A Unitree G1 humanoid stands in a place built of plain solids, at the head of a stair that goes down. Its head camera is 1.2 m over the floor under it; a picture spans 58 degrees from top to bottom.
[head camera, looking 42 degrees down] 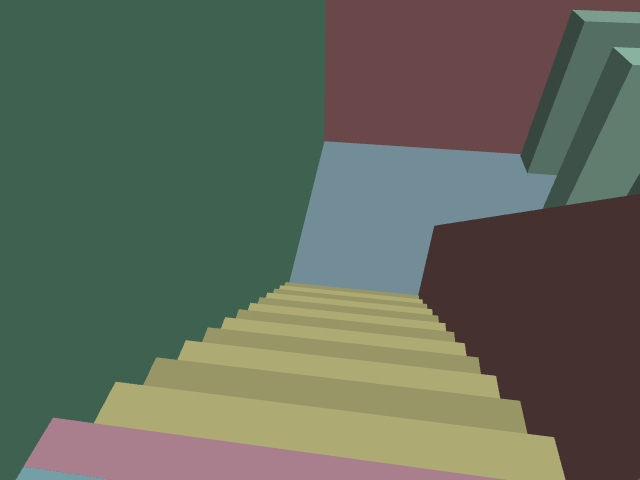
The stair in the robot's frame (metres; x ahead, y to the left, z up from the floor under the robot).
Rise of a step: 0.20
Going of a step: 0.23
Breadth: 1.50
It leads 8 degrees to the right of straight ahead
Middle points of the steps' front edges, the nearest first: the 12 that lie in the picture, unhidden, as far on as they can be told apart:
0.48 0.02 0.00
0.71 -0.01 -0.20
0.94 -0.04 -0.41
1.17 -0.07 -0.61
1.40 -0.11 -0.82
1.63 -0.14 -1.02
1.86 -0.17 -1.23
2.09 -0.20 -1.43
2.32 -0.23 -1.64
2.55 -0.26 -1.84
2.78 -0.29 -2.05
3.01 -0.32 -2.25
